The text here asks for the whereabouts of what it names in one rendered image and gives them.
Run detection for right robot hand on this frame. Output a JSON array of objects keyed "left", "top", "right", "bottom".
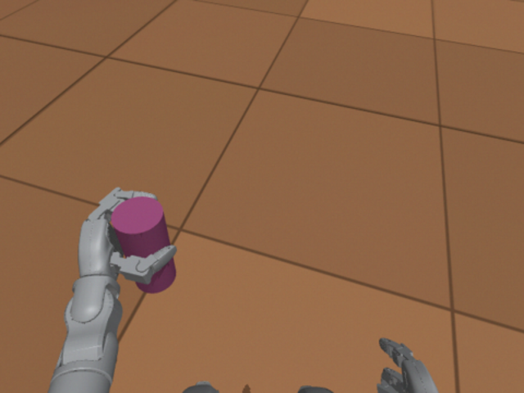
[{"left": 377, "top": 338, "right": 439, "bottom": 393}]

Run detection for left robot arm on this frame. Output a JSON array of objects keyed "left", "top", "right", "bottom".
[{"left": 47, "top": 274, "right": 123, "bottom": 393}]

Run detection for can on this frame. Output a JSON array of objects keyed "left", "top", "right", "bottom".
[{"left": 111, "top": 196, "right": 176, "bottom": 294}]

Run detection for left robot hand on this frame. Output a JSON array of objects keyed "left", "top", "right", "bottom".
[{"left": 78, "top": 187, "right": 177, "bottom": 284}]

